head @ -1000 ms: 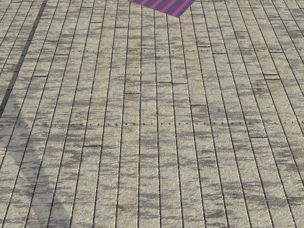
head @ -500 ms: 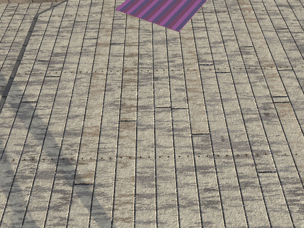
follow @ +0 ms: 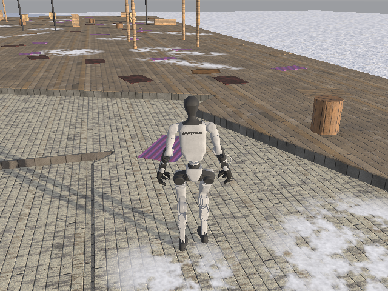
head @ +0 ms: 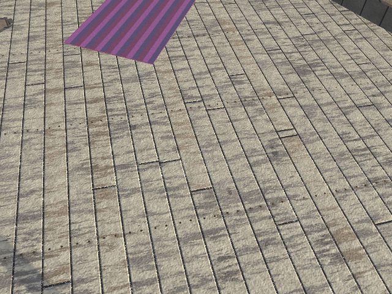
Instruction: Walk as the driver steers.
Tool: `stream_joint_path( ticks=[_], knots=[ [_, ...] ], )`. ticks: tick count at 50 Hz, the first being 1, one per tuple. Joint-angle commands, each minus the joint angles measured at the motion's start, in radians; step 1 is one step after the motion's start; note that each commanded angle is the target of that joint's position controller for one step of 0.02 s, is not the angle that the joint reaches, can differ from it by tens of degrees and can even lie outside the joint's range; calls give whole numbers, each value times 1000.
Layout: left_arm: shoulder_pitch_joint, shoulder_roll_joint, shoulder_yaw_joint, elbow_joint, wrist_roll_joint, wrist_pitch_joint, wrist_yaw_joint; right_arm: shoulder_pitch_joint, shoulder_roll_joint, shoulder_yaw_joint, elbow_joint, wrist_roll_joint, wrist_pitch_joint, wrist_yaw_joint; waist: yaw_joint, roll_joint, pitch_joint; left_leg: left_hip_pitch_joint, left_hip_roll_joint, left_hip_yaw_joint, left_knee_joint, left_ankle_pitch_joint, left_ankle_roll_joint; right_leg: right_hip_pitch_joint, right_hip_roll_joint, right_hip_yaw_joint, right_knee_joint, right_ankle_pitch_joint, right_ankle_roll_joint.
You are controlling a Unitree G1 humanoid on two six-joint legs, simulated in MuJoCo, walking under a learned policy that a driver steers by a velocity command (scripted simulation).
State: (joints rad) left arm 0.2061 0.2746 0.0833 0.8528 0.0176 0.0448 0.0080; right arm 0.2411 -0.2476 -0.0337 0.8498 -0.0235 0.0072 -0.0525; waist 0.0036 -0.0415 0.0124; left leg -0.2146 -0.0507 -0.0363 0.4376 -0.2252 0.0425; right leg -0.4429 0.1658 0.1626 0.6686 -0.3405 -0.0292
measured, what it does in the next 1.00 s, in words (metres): steps on the spot: right foot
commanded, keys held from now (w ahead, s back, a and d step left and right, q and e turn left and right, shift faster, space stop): no key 0.92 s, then w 0.08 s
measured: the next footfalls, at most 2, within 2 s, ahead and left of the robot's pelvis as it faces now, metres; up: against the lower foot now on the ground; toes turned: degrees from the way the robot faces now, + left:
right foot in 0.28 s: +0.00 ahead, -0.12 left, +0.00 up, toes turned +2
right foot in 1.62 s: +0.38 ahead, -0.09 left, +0.00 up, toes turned -5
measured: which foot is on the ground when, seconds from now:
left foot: down 0.00-1.00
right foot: up 0.00-0.26, down 0.28-1.00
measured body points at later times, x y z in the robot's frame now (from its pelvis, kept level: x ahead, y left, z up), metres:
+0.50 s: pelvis -0.01 -0.01 +0.00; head -0.01 -0.02 +0.45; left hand +0.06 +0.24 -0.14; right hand +0.03 -0.27 -0.14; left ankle -0.01 +0.10 -0.74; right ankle -0.04 -0.12 -0.74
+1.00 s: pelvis -0.02 -0.02 +0.00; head -0.02 -0.02 +0.45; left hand -0.02 +0.21 -0.16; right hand -0.03 -0.26 -0.16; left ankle -0.01 +0.10 -0.74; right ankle -0.04 -0.12 -0.74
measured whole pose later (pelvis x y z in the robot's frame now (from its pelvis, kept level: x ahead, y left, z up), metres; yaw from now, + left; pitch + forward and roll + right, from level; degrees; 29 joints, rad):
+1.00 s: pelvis -0.02 -0.02 +0.00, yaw -1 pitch -2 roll +0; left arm 0.28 0.18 -0.01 1.13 0.01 0.00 0.04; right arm 0.29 -0.18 0.01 1.14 -0.02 0.01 -0.03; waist 0.00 0.01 0.02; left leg -0.18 -0.01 -0.03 0.43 -0.25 0.01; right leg -0.13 0.06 0.04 0.40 -0.24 -0.04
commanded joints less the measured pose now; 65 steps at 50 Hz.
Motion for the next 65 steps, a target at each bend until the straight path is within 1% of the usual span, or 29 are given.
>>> stream_joint_path(
  ticks=[1,3,4,8,11,13,14,15,16,17,18,21,32,46,47,49,51,52,53,54,56,58,59,60,61,62,63,64,65],
  knots=[
    [83,99,24,-16,10,-13,-2,-114,-105,-16,-83,1,-27,9,75,111,8,-76,276,-230,-202,249,152,23,-38,-7,328,-54,20],
    [96,88,18,5,13,-4,-3,-90,-100,-11,-80,5,-34,8,57,155,-13,10,236,-162,-160,414,149,1,-43,-27,371,-51,41],
    [75,79,12,6,9,-1,-1,-57,-96,-7,-66,6,-35,9,40,154,-14,52,232,-147,-144,473,151,-6,-53,-33,333,-59,54],
    [-7,37,-20,8,-9,5,10,32,-113,-4,-13,5,-33,8,-20,189,-35,180,232,-140,-88,581,148,74,-105,-104,50,-106,77],
    [-5,45,-27,31,-30,3,25,53,-136,-10,17,1,-21,13,-27,219,-34,191,229,-160,-49,650,135,177,-106,-151,-167,-56,56],
    [49,48,-32,68,-23,-8,34,35,-135,-12,30,10,-19,15,10,181,-38,138,216,-157,-27,613,82,332,-145,-124,-407,217,35],
    [53,82,-28,77,-11,-17,39,42,-117,-6,28,13,-26,18,-1,141,-69,75,204,-156,-32,508,46,440,-206,-56,-412,306,22],
    [54,133,-21,82,3,-24,41,66,-106,-8,23,16,-34,25,-36,46,-82,2,158,-117,-33,347,24,514,-296,16,-317,536,-3],
    [-1,87,-36,96,-15,-26,30,75,-61,5,51,25,-29,24,-46,-49,-54,38,112,-78,-122,159,15,416,-299,4,-294,507,-39],
    [-16,59,-41,90,-11,-31,21,41,-98,-2,68,16,-23,18,-12,-13,3,51,108,-75,-106,165,12,372,-275,-1,-310,439,-34],
    [3,48,-48,105,-9,-37,21,4,-106,-7,72,15,-18,17,5,0,3,75,109,-73,-94,182,13,350,-264,-7,-329,400,-25],
    [20,66,-51,149,-11,-43,32,15,-83,-3,101,14,-9,23,-10,-21,17,102,120,-75,-98,205,9,321,-250,-12,-351,350,-19],
    [32,40,-74,219,-10,-50,32,32,-58,13,212,13,-1,22,-13,29,56,93,118,-72,-120,111,-10,260,-246,3,-401,179,-29],
    [95,3,-88,268,-10,-52,32,73,-26,30,277,14,-5,17,-10,38,60,61,123,-71,-111,91,-12,247,-233,-10,-392,165,-32],
    [106,3,-88,271,-9,-51,32,82,-20,31,281,13,-5,17,-8,31,39,65,112,-64,-109,23,-11,252,-227,-8,-404,77,-35],
    [119,44,-70,267,-9,-42,32,83,-31,24,271,7,-1,19,-4,-8,57,15,55,-20,-33,-203,5,219,-216,19,-410,-209,-68],
    [164,63,-54,264,-6,-31,26,51,-22,22,244,-7,2,29,22,-45,132,-129,17,9,74,-344,20,187,-272,126,-462,-478,-125],
    [194,71,-47,267,-5,-29,26,37,8,26,227,-11,-3,36,31,-75,142,-189,3,40,148,-306,18,220,-328,199,-503,-531,-156],
    [191,92,-35,267,-2,-30,25,51,31,32,220,-20,-11,42,23,-128,152,-188,27,76,244,-222,17,186,-408,287,-534,-561,-194],
    [175,75,-34,258,-2,-35,22,41,19,29,208,-20,-22,45,16,-105,164,-171,54,70,273,-189,20,146,-428,306,-552,-511,-206],
    [121,72,-28,236,1,-46,16,71,14,23,204,-9,-44,51,-24,-69,152,-94,50,83,184,-200,30,127,-383,212,-509,-381,-181],
    [48,58,-26,206,-8,-54,14,228,34,17,256,4,-60,49,-97,-21,140,168,6,101,-17,-128,47,-14,-287,85,-379,-311,-139],
    [14,23,-33,182,-5,-65,10,322,-4,5,281,0,-67,39,-128,82,129,297,101,-55,-128,-208,62,-123,-219,0,-199,-244,-107],
    [3,-60,-54,148,-12,-79,-1,427,-105,-19,295,0,-72,32,-142,303,72,399,330,-449,-319,-497,127,-266,-93,-177,109,-181,-62],
    [-14,11,-41,129,22,-85,-7,424,-136,-32,305,1,-62,34,-117,249,136,303,431,-596,-357,-615,187,-340,-133,-176,274,-186,-70],
    [-30,19,-38,125,29,-93,-18,334,-90,-22,273,-2,-66,39,-67,144,191,219,414,-556,-361,-586,194,-345,-184,-143,352,-99,-75],
    [-17,-2,-42,134,21,-101,-28,272,-67,-17,248,0,-76,44,-35,109,195,183,371,-467,-368,-482,175,-325,-207,-135,367,-24,-70],
    [-29,4,-39,138,21,-111,-32,268,-34,-6,237,3,-88,47,-32,73,188,185,311,-337,-353,-247,134,-286,-226,-135,360,44,-65],
    [4,-15,-39,146,20,-108,-41,256,-38,-6,235,6,-93,41,-12,124,131,207,294,-312,-363,-222,138,-273,-221,-162,348,81,-49]
  ],
)
Velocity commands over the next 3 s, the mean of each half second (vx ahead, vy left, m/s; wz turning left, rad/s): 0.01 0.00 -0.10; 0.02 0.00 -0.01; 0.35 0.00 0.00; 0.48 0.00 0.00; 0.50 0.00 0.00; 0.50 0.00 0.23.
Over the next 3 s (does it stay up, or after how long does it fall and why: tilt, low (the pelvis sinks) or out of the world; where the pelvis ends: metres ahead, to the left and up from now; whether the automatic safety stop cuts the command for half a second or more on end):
stays up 0.98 -0.07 0.00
